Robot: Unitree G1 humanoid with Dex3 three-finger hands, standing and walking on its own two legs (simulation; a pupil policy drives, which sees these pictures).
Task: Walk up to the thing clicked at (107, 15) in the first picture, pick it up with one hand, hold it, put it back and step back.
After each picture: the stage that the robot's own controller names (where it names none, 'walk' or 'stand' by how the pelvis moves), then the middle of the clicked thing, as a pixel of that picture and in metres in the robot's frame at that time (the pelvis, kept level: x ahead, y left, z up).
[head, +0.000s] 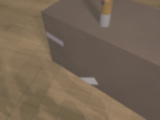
stand; (106, 8) +0.97 -0.12 -0.05
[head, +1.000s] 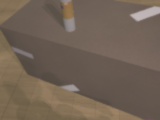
walk; (67, 11) +0.87 +0.17 -0.03
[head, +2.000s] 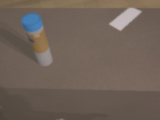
stand; (39, 42) +0.53 +0.23 +0.00
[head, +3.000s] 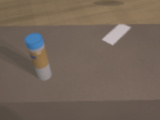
stand; (39, 59) +0.52 +0.23 -0.05
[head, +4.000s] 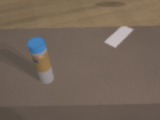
stand; (42, 62) +0.50 +0.22 -0.05
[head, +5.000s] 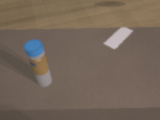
stand; (39, 65) +0.48 +0.23 -0.05
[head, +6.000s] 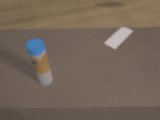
stand; (41, 64) +0.49 +0.22 -0.05
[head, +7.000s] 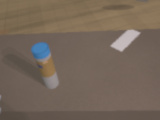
rise first; (46, 67) +0.48 +0.22 -0.05
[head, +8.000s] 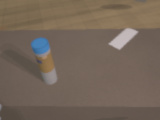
go down; (45, 63) +0.50 +0.22 -0.05
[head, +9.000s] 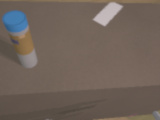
go down; (23, 43) +0.51 +0.21 +0.00
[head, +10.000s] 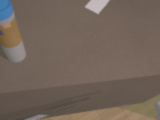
go down; (8, 34) +0.51 +0.22 +0.03
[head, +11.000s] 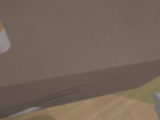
close in; out of the picture +0.51 +0.23 +0.07
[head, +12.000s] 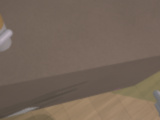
close; out of the picture +0.52 +0.21 +0.07
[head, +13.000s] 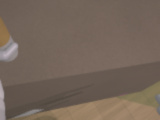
lift; out of the picture +0.48 +0.21 +0.07
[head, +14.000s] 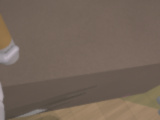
lift; out of the picture +0.47 +0.22 +0.07
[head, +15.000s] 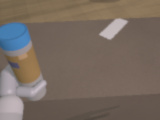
lift; (26, 67) +0.33 +0.18 +0.14
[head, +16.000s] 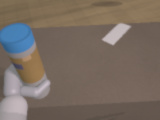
hold; (30, 67) +0.33 +0.17 +0.15
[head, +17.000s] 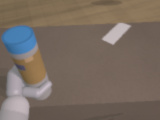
hold; (32, 68) +0.33 +0.17 +0.14
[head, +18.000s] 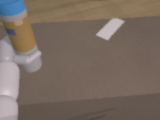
crouch; (22, 38) +0.43 +0.19 +0.17
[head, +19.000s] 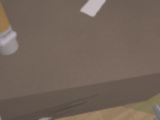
lower; out of the picture +0.51 +0.23 +0.12
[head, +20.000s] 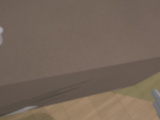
lower; out of the picture +0.53 +0.23 +0.08
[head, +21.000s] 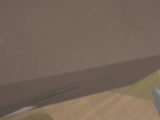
lower; out of the picture +0.53 +0.24 +0.08
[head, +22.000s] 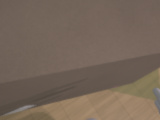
lower; out of the picture +0.53 +0.24 +0.08
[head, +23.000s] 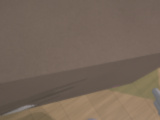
lower; out of the picture +0.53 +0.24 +0.08
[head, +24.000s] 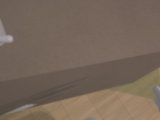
withdraw; out of the picture +0.53 +0.21 +0.08
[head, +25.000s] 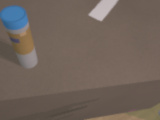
sink last; (22, 42) +0.50 +0.20 +0.03
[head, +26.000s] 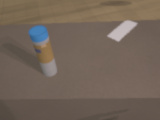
stand; (44, 53) +0.52 +0.22 +0.01
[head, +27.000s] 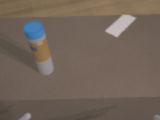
stand; (40, 51) +0.50 +0.21 +0.02
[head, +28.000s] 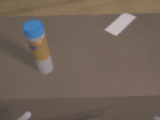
stand; (40, 50) +0.51 +0.21 +0.02
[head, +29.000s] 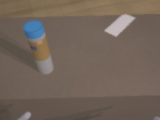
stand; (40, 50) +0.51 +0.21 +0.02
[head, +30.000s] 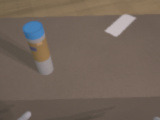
stand; (40, 51) +0.50 +0.21 +0.02
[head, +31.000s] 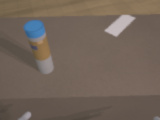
stand; (41, 50) +0.51 +0.21 +0.02
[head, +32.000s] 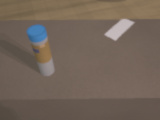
stand; (42, 53) +0.51 +0.21 +0.00
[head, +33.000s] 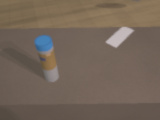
walk; (48, 61) +0.52 +0.20 -0.05
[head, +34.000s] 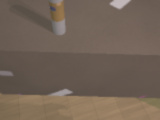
walk; (57, 12) +0.73 +0.17 -0.03
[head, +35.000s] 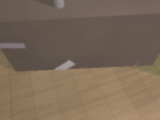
walk; out of the picture +1.07 +0.25 -0.03
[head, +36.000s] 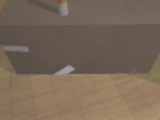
stand; out of the picture +1.12 +0.19 -0.05
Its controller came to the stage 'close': yes
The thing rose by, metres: 0.20
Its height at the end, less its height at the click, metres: +0.00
